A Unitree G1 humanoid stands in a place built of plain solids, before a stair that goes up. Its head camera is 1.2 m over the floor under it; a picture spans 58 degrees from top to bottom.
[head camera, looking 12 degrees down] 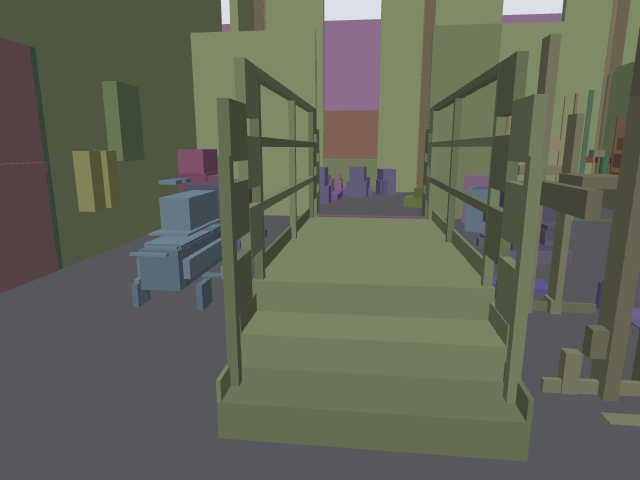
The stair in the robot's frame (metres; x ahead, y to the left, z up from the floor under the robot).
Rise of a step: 0.17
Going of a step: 0.30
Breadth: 1.25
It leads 6 degrees to the right of straight ahead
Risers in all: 3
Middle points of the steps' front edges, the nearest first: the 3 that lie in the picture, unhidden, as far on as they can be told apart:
1.54 -0.19 0.17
1.84 -0.22 0.34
2.14 -0.26 0.51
